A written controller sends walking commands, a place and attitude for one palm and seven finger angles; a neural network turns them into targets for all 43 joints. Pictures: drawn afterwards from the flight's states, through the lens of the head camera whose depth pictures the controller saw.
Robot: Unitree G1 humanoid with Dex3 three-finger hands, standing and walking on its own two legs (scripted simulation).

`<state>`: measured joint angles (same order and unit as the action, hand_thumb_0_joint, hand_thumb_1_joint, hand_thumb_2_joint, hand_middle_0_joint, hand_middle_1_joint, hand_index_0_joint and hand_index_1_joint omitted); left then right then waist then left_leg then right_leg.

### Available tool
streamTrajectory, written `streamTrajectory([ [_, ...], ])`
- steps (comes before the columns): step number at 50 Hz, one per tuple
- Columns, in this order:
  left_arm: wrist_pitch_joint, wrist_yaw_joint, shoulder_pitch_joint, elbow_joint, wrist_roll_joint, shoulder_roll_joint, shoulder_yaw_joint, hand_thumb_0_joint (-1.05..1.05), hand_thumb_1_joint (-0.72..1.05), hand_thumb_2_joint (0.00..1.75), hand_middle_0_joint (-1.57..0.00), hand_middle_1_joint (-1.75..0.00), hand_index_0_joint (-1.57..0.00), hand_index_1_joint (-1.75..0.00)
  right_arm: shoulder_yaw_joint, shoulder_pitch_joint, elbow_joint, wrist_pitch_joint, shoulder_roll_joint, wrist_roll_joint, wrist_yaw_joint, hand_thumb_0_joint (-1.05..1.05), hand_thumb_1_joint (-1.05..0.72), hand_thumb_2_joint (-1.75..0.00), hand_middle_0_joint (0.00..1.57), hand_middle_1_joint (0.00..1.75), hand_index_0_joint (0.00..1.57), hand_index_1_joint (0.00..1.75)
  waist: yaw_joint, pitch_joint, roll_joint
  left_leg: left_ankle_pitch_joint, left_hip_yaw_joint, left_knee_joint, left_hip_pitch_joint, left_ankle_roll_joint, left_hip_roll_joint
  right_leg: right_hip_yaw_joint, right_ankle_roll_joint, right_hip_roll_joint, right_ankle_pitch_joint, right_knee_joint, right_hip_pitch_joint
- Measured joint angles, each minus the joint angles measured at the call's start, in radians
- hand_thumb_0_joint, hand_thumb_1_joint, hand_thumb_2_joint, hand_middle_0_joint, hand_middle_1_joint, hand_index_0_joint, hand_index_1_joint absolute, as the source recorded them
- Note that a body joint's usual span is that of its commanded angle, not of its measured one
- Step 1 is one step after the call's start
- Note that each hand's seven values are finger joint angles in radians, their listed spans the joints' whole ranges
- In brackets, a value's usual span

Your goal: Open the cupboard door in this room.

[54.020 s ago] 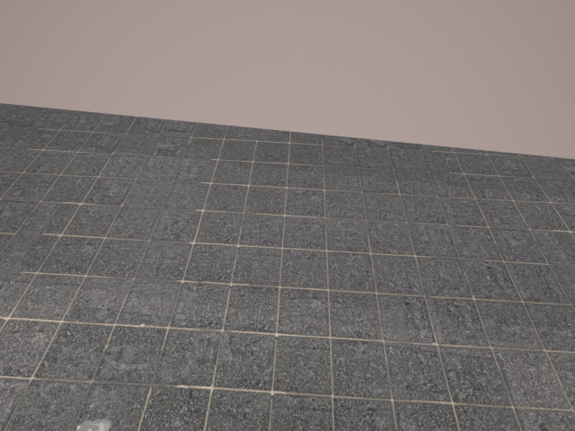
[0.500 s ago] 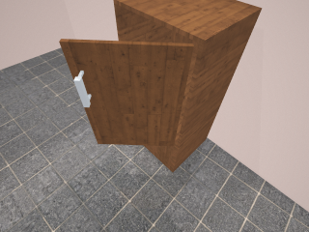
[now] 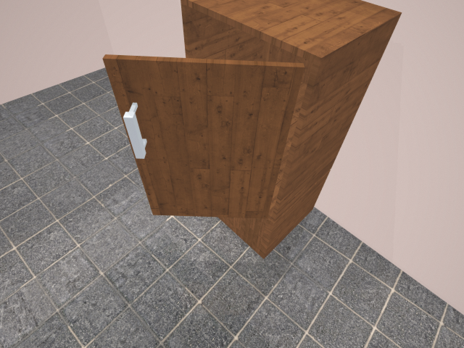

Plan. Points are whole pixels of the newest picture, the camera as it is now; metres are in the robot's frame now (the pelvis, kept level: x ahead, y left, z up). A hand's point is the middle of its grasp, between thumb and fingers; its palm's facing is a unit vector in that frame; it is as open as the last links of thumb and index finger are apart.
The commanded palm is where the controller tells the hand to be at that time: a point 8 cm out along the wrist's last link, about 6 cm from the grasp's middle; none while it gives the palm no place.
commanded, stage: look again from close up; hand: left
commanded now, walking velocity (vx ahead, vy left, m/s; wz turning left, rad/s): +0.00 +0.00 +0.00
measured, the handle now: (137, 131) +0.58 +0.27 +0.02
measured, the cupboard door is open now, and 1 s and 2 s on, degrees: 44 44 44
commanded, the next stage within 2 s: shuffle to correct the standing spot in 0.32 s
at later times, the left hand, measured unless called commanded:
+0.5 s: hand out of the picture -0.09 +0.24 -0.17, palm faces +0.02 -0.97 -0.23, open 7.4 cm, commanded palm none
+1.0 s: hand out of the picture -0.07 +0.23 -0.16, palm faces +0.09 -0.99 -0.14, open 7.3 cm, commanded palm none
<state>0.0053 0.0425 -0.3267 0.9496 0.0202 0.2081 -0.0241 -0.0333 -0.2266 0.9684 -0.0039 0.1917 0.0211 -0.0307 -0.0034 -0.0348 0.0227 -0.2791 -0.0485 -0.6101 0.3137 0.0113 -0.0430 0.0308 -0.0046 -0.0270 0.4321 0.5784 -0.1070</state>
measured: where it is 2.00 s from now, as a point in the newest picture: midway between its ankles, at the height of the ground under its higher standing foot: outside the picture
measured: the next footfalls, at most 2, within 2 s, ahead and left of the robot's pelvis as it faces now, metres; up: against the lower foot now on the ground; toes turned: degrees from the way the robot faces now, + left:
right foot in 0.96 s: -0.04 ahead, -0.04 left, +0.00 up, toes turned -7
left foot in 1.22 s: +0.06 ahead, +0.25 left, +0.00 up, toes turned +8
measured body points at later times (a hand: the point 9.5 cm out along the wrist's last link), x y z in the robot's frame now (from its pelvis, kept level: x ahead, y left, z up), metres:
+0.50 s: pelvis -0.07 +0.04 +0.01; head -0.08 +0.06 +0.46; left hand -0.09 +0.29 -0.15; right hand -0.03 -0.21 -0.13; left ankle +0.03 +0.13 -0.72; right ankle -0.09 -0.12 -0.73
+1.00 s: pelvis -0.07 +0.08 +0.01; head -0.08 +0.09 +0.46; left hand -0.08 +0.28 -0.15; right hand -0.10 -0.13 -0.15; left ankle -0.01 +0.13 -0.70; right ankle -0.08 -0.03 -0.73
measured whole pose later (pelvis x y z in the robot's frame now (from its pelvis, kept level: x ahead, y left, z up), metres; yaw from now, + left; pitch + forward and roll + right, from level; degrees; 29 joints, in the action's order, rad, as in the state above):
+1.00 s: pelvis -0.07 +0.08 +0.01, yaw -1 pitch -1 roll -1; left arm 0.01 0.03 -0.40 1.01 0.02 0.10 -0.04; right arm -0.05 -0.37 1.08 -0.04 0.10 0.02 -0.01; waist 0.00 0.04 0.00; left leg -0.34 -0.09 -0.72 0.42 -0.04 0.04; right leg 0.11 0.07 -0.01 0.28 0.43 -0.17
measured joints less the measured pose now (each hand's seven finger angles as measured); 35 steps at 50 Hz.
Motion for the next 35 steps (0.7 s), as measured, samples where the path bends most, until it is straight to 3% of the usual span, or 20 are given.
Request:
streamTrajectory([
  [7, -0.023, -0.009, 0.027, -0.036, -0.001, 0.033, 0.002, 0.00, 0.91, 0.90, -0.20, -0.30, -0.20, -0.30, 0.003, 0.023, -0.014, -0.010, 0.005, -0.001, 0.015, 0.01, -0.91, -0.90, 0.20, 0.30, 0.20, 0.29, 0.006, 0.005, 0.003, 0.015, -0.012, -0.026, 0.018, -0.025, -0.001, -0.013, -0.031, -0.002, -0.019, -0.014, -0.002],
  [15, -0.024, -0.024, 0.032, -0.018, 0.002, 0.045, 0.008, 0.00, 0.91, 0.90, -0.20, -0.30, -0.20, -0.30, 0.009, 0.010, -0.007, -0.020, 0.010, 0.002, 0.031, 0.01, -0.91, -0.90, 0.20, 0.30, 0.21, 0.30, 0.002, 0.025, 0.000, 0.096, -0.016, 0.052, 0.024, -0.047, 0.017, -0.012, -0.025, -0.016, -0.082, -0.059, -0.024],
  [23, -0.021, -0.023, -0.042, 0.032, 0.006, 0.034, 0.006, 0.00, 0.91, 0.90, -0.20, -0.30, -0.20, -0.30, 0.003, -0.026, 0.032, -0.032, 0.012, 0.001, 0.034, 0.01, -0.91, -0.90, 0.20, 0.30, 0.21, 0.30, 0.003, 0.034, -0.007, 0.143, -0.015, 0.113, 0.030, -0.052, 0.030, -0.012, -0.028, -0.024, -0.122, -0.089, -0.043],
  [27, -0.029, -0.021, -0.100, 0.068, 0.006, 0.011, 0.004, 0.00, 0.91, 0.90, -0.20, -0.30, -0.20, -0.30, 0.001, -0.057, 0.059, -0.045, -0.001, 0.001, 0.033, 0.01, -0.91, -0.90, 0.20, 0.30, 0.20, 0.30, 0.005, 0.050, -0.005, 0.058, -0.006, 0.096, 0.040, -0.045, 0.037, -0.021, -0.023, -0.019, -0.075, -0.095, -0.044],
  [32, -0.042, -0.021, -0.162, 0.115, 0.001, -0.036, -0.003, 0.00, 0.91, 0.90, -0.20, -0.30, -0.20, -0.30, -0.010, -0.107, 0.069, -0.047, -0.014, 0.000, 0.030, 0.01, -0.91, -0.90, 0.20, 0.30, 0.20, 0.29, 0.007, 0.053, -0.013, -0.079, -0.006, -0.038, 0.069, -0.027, 0.035, -0.024, -0.026, -0.017, -0.086, -0.074, -0.050],
  [35, -0.053, -0.026, -0.161, 0.137, 0.000, -0.056, -0.004, 0.01, 0.91, 0.90, -0.20, -0.30, -0.20, -0.30, -0.009, -0.143, 0.070, -0.020, -0.029, 0.002, 0.024, 0.01, -0.91, -0.90, 0.20, 0.30, 0.20, 0.29, -0.002, 0.039, -0.002, 0.033, -0.026, -0.032, 0.058, -0.078, 0.042, -0.033, 0.000, -0.021, -0.001, 0.055, -0.093],
])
